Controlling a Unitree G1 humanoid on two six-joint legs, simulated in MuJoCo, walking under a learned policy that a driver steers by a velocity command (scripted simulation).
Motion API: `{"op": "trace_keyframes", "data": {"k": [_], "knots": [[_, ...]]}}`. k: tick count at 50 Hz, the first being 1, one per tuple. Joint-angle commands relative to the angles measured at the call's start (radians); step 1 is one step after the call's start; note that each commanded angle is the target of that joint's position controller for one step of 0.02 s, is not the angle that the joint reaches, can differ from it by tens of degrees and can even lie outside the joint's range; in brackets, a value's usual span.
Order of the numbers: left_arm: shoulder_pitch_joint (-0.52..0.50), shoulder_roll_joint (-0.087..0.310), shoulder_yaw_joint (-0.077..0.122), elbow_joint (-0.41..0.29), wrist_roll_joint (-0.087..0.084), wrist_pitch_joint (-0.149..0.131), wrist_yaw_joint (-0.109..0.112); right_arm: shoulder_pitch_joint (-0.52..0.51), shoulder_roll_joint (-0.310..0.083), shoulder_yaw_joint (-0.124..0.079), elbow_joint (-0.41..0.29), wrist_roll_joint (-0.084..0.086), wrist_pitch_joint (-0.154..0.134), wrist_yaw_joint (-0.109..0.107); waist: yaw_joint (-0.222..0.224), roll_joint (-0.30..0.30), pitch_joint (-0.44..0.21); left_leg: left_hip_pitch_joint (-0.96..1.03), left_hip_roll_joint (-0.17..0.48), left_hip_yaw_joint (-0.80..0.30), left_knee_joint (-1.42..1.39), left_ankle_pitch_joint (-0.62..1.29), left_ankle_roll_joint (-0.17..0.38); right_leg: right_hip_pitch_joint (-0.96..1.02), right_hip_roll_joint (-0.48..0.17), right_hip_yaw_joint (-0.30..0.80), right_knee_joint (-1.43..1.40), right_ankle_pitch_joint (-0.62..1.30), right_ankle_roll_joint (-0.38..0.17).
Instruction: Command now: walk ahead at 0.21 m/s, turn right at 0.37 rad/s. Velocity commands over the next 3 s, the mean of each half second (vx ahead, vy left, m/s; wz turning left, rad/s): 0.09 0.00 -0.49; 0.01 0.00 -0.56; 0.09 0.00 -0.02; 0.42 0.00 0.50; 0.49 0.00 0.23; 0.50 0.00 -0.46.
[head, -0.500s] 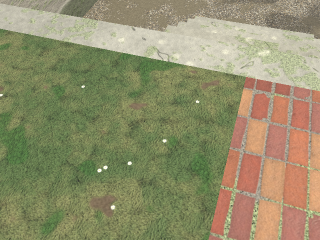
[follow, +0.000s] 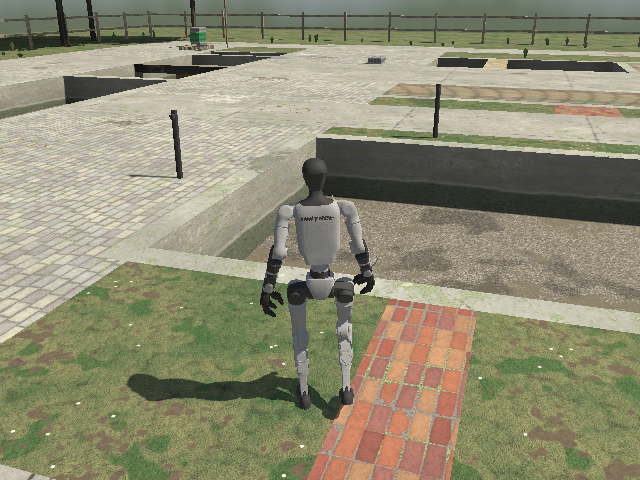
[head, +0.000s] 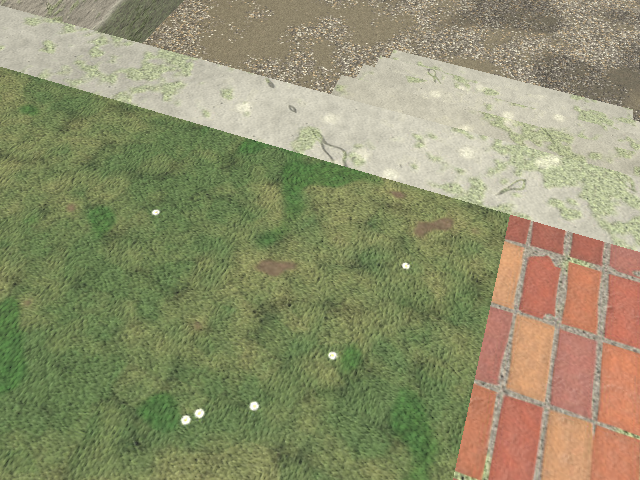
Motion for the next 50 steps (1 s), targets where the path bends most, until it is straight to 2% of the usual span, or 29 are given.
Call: {"op": "trace_keyframes", "data": {"k": [1, 4, 7, 12, 14, 15, 16, 17, 18, 19, 20, 21, 22, 23, 25, 30, 33, 36, 38, 39, 40, 41, 42, 43, 44, 45, 46, 48, 50], "knots": [[0.088, 0.044, 0.023, -0.036, 0.009, 0.027, -0.011, 0.061, -0.118, -0.032, -0.027, 0.008, -0.014, -0.014, 0.008, 0.135, -0.108, 0.138, 0.272, -0.117, -0.141, 0.737, 0.119, -0.069, -0.019, 0.013, 0.056, 0.08, 0.019], [0.009, 0.029, 0.021, -0.077, 0.015, 0.044, -0.019, 0.062, -0.12, -0.036, -0.013, 0.008, -0.009, -0.025, 0.006, 0.144, -0.078, 0.124, 0.269, -0.044, -0.155, 0.662, 0.128, -0.114, -0.033, -0.002, -0.044, 0.16, 0.031], [-0.073, 0.01, 0.007, -0.117, 0.018, 0.05, -0.033, 0.067, -0.126, -0.04, 0.0, 0.007, 0.003, -0.029, -0.013, 0.159, -0.069, 0.099, 0.253, 0.028, -0.138, 0.587, 0.122, -0.051, -0.036, -0.037, -0.223, 0.24, 0.022], [-0.136, 0.044, 0.013, -0.172, 0.019, 0.053, -0.039, 0.097, -0.179, -0.065, 0.016, 0.005, 0.03, -0.02, -0.043, 0.156, -0.078, 0.139, 0.305, 0.027, -0.037, 0.512, 0.112, 0.025, -0.013, -0.075, -0.378, 0.148, -0.02], [-0.124, 0.051, 0.017, -0.183, 0.019, 0.044, -0.036, 0.095, -0.187, -0.073, 0.019, 0.008, 0.046, -0.023, -0.035, 0.135, -0.08, 0.143, 0.309, 0.033, 0.061, 0.437, 0.084, 0.079, 0.0, -0.083, -0.483, 0.135, -0.046], [-0.085, 0.062, 0.022, -0.176, 0.023, 0.031, -0.03, 0.119, -0.186, -0.075, 0.029, 0.005, 0.056, -0.023, -0.014, 0.073, -0.107, 0.118, 0.277, 0.06, 0.178, 0.36, 0.044, 0.169, 0.011, -0.066, -0.584, 0.225, -0.064], [-0.018, 0.157, 0.047, -0.17, 0.032, 0.015, -0.015, 0.175, -0.166, -0.072, 0.02, -0.002, 0.064, -0.021, 0.001, -0.116, -0.166, 0.006, 0.195, 0.107, 0.42, 0.127, -0.018, 0.31, -0.125, 0.142, -0.675, 0.472, -0.109], [-0.001, 0.292, 0.08, -0.188, 0.014, 0.02, -0.007, 0.158, -0.093, -0.051, -0.048, 0.006, 0.076, -0.017, -0.005, -0.302, -0.183, -0.288, -0.018, 0.088, 0.657, -0.512, -0.086, 0.424, -0.392, 0.54, -0.716, 0.835, -0.304], [0.075, 0.267, 0.084, -0.165, -0.02, 0.031, -0.004, 0.102, -0.131, -0.055, -0.045, -0.007, 0.096, -0.022, 0.052, -0.137, -0.241, -0.302, -0.005, -0.093, 0.766, -0.525, -0.09, 0.431, -0.387, 0.523, -0.732, 0.769, -0.365], [0.023, 0.226, 0.071, -0.167, -0.015, 0.041, 0.004, 0.073, -0.128, -0.056, -0.052, 0.005, 0.1, -0.021, 0.025, -0.106, -0.162, -0.336, 0.012, -0.119, 0.789, -0.443, -0.09, 0.368, -0.339, 0.443, -0.741, 0.659, -0.349], [-0.058, 0.175, 0.056, -0.177, -0.009, 0.053, 0.011, 0.05, -0.125, -0.056, -0.048, 0.01, 0.094, -0.021, -0.006, -0.063, -0.083, -0.336, 0.033, -0.138, 0.734, -0.347, -0.087, 0.287, -0.267, 0.368, -0.77, 0.548, -0.293], [-0.125, 0.144, 0.046, -0.195, -0.012, 0.058, 0.016, 0.042, -0.137, -0.06, -0.048, 0.0, 0.09, -0.022, -0.031, -0.068, -0.06, -0.318, 0.042, -0.144, 0.675, -0.281, -0.086, 0.251, -0.21, 0.323, -0.781, 0.492, -0.245], [-0.159, 0.121, 0.039, -0.207, -0.01, 0.059, 0.017, 0.068, -0.144, -0.063, -0.036, -0.014, 0.093, -0.02, -0.046, -0.077, -0.075, -0.279, 0.03, -0.133, 0.665, -0.243, -0.088, 0.23, -0.174, 0.288, -0.776, 0.533, -0.228], [-0.157, 0.124, 0.039, -0.209, -0.008, 0.056, 0.012, 0.087, -0.138, -0.063, -0.03, -0.015, 0.098, -0.017, -0.052, -0.059, -0.103, -0.252, 0.014, -0.131, 0.662, -0.23, -0.089, 0.228, -0.163, 0.275, -0.768, 0.567, -0.223], [-0.133, 0.153, 0.048, -0.204, -0.005, 0.047, 0.003, 0.091, -0.117, -0.058, -0.036, -0.004, 0.107, -0.016, -0.049, -0.035, -0.13, -0.232, 0.002, -0.137, 0.603, -0.229, -0.095, 0.233, -0.154, 0.285, -0.766, 0.54, -0.22], [-0.104, 0.178, 0.06, -0.203, 0.005, 0.056, -0.001, 0.022, -0.118, -0.053, -0.072, 0.001, 0.115, -0.022, -0.011, -0.085, -0.103, -0.221, -0.016, -0.156, 0.447, -0.222, -0.097, 0.208, -0.143, 0.388, -0.807, 0.215, -0.218], [-0.112, 0.187, 0.066, -0.208, 0.011, 0.062, -0.007, 0.013, -0.119, -0.051, -0.085, 0.009, 0.105, -0.025, -0.006, -0.09, -0.103, -0.156, -0.041, -0.157, 0.359, -0.233, -0.085, 0.182, -0.133, 0.437, -0.798, 0.191, -0.208], [-0.137, 0.187, 0.069, -0.212, 0.011, 0.066, -0.014, 0.057, -0.123, -0.049, -0.087, 0.021, 0.092, -0.031, -0.023, -0.105, -0.111, -0.048, -0.074, -0.154, 0.221, -0.242, -0.058, 0.16, -0.121, 0.492, -0.781, 0.245, -0.178], [-0.175, 0.179, 0.068, -0.215, -0.006, 0.07, -0.013, 0.142, -0.121, -0.049, -0.068, 0.021, 0.079, -0.041, -0.076, -0.094, -0.107, 0.112, -0.084, -0.146, -0.025, -0.136, -0.029, 0.086, -0.072, 0.488, -0.748, 0.195, -0.112], [-0.166, 0.14, 0.057, -0.223, -0.015, 0.067, -0.008, 0.157, -0.18, -0.062, -0.069, 0.009, 0.072, -0.051, -0.071, -0.001, -0.098, 0.187, 0.039, -0.26, -0.165, -0.177, 0.0, 0.002, -0.001, 0.43, -0.67, 0.053, -0.048], [-0.161, 0.085, 0.046, -0.252, -0.031, 0.061, -0.004, 0.114, -0.293, -0.086, -0.098, -0.007, 0.074, -0.054, -0.052, 0.238, -0.085, 0.222, 0.306, -0.562, -0.273, -0.28, 0.098, -0.166, 0.166, 0.212, -0.437, -0.086, 0.01], [-0.15, 0.156, 0.063, -0.232, 0.016, 0.057, 0.003, 0.04, -0.291, -0.088, -0.114, -0.017, 0.077, -0.045, -0.041, 0.216, -0.037, 0.071, 0.397, -0.601, -0.272, -0.156, 0.178, -0.166, 0.157, 0.114, -0.202, -0.132, 0.023], [-0.14, 0.18, 0.074, -0.219, 0.024, 0.058, -0.002, 0.01, -0.214, -0.066, -0.128, -0.014, 0.074, -0.042, -0.013, 0.145, -0.034, 0.01, 0.355, -0.524, -0.235, -0.018, 0.186, -0.101, 0.117, 0.132, -0.076, -0.094, 0.025], [-0.103, 0.171, 0.075, -0.197, 0.021, 0.063, -0.01, -0.041, -0.168, -0.053, -0.134, -0.008, 0.072, -0.038, 0.022, 0.114, -0.025, -0.006, 0.283, -0.405, -0.207, 0.075, 0.155, -0.079, 0.111, 0.124, 0.002, -0.037, 0.029], [-0.071, 0.164, 0.074, -0.183, 0.02, 0.073, -0.019, -0.071, -0.156, -0.049, -0.145, -0.003, 0.071, -0.036, 0.036, 0.138, -0.037, 0.03, 0.227, -0.319, -0.185, 0.134, 0.127, -0.088, 0.107, 0.109, 0.061, 0.007, 0.037], [-0.053, 0.156, 0.071, -0.173, 0.016, 0.08, -0.029, -0.072, -0.154, -0.048, -0.152, -0.003, 0.07, -0.038, 0.028, 0.169, -0.047, 0.071, 0.202, -0.263, -0.163, 0.217, 0.121, -0.11, 0.105, 0.089, 0.095, 0.016, 0.051], [-0.066, 0.147, 0.065, -0.176, 0.011, 0.083, -0.034, -0.038, -0.153, -0.048, -0.146, -0.004, 0.07, -0.036, 0.005, 0.166, -0.054, 0.11, 0.191, -0.236, -0.143, 0.293, 0.126, -0.121, 0.101, 0.08, 0.079, 0.013, 0.064], [-0.122, 0.125, 0.053, -0.197, 0.005, 0.085, -0.036, 0.046, -0.169, -0.055, -0.119, -0.003, 0.068, -0.034, -0.043, 0.16, -0.065, 0.204, 0.206, -0.231, -0.11, 0.389, 0.146, -0.145, 0.098, 0.075, 0.008, -0.004, 0.081], [-0.152, 0.106, 0.041, -0.208, 0.002, 0.089, -0.034, 0.09, -0.185, -0.062, -0.099, -0.001, 0.066, -0.032, -0.067, 0.176, -0.078, 0.26, 0.226, -0.233, -0.084, 0.432, 0.157, -0.124, 0.092, 0.076, -0.097, -0.034, 0.085]]}}
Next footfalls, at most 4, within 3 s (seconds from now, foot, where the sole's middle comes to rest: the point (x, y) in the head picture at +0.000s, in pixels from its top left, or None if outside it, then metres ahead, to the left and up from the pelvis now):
0.32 right None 0.14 -0.12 -0.78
0.78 left None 0.16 0.07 -0.78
1.18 right None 0.01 -0.09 -0.78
1.66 left None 0.24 0.04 -0.78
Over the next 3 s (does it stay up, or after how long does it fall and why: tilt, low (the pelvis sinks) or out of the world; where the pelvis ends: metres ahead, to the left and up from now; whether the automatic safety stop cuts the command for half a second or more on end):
stays up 0.82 -0.13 0.00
